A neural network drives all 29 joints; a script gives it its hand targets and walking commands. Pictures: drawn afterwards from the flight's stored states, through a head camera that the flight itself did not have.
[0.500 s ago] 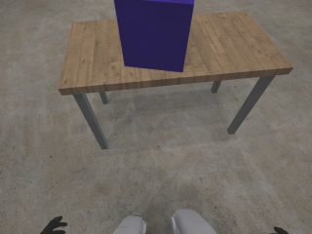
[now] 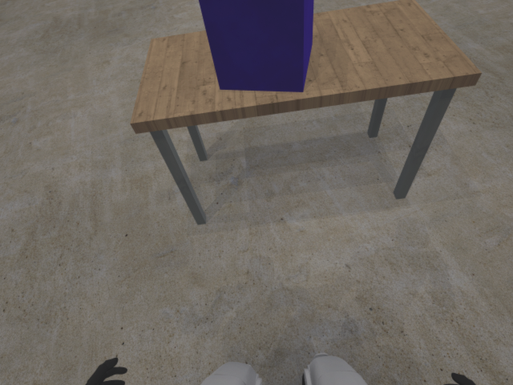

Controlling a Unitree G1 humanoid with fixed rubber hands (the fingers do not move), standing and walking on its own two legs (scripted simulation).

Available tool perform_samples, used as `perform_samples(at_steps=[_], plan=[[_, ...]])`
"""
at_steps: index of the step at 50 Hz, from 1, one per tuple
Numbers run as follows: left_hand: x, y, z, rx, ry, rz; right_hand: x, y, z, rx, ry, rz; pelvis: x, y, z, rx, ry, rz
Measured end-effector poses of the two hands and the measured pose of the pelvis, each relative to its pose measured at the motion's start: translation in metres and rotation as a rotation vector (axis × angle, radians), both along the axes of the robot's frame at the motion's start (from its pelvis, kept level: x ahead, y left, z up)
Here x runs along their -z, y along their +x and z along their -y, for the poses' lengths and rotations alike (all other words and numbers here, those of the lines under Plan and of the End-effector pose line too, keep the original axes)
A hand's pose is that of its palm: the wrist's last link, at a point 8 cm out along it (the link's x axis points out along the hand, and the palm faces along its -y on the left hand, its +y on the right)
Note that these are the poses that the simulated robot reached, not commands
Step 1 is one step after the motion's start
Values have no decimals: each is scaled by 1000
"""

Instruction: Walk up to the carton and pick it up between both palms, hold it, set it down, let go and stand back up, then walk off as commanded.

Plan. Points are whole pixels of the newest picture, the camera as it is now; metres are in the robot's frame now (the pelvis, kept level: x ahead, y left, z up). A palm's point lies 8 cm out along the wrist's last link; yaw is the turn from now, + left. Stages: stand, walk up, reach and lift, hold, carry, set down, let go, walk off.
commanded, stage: walk off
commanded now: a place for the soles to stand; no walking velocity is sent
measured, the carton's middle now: (264, 22) +1.02 +0.01 +0.03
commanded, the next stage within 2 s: stand in 0.84 s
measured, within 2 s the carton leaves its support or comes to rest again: neither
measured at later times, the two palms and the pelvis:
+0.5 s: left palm out of the picture +0.01 +0.31 -0.09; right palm out of the picture +0.00 -0.29 -0.10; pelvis -0.07 +0.01 +0.01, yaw +0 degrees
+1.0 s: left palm out of the picture +0.02 +0.32 -0.09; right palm out of the picture +0.04 -0.28 -0.09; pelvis -0.08 +0.02 +0.01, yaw +0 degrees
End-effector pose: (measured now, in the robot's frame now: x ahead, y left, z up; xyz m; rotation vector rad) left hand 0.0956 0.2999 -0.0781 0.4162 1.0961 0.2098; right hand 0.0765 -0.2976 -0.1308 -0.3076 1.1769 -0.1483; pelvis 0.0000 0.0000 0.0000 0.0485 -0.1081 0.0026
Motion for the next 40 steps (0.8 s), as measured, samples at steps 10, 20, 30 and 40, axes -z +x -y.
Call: perform_samples(at_steps=[10,20,30,40], plan=[[24,-51,-23,-2,-65,-20,-22,-99,-12,33,-85,-88,1,-50,-26,-11,-49,12],[27,-81,-26,15,-44,-57,-32,-94,1,20,-102,-22,0,-72,-16,5,-32,-51],[10,-81,-19,7,-44,-7,-21,-60,-18,-6,-31,59,-6,-68,-23,-1,-35,-60],[10,-78,-23,12,-56,16,-34,-33,-27,-18,-34,143,-8,-70,-27,-2,-39,-64]])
